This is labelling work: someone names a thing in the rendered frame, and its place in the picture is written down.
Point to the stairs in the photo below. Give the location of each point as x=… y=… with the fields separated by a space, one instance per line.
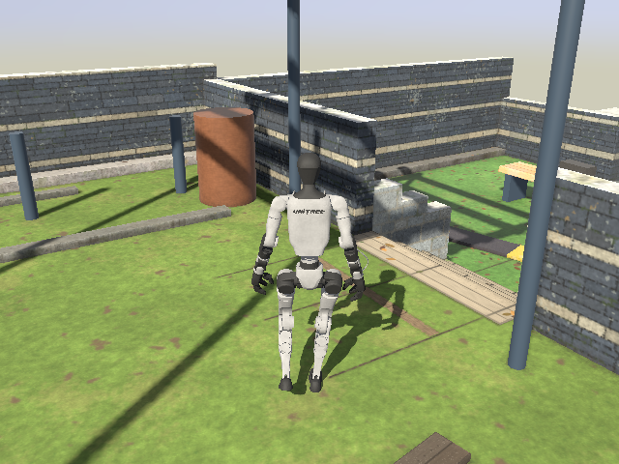
x=467 y=273

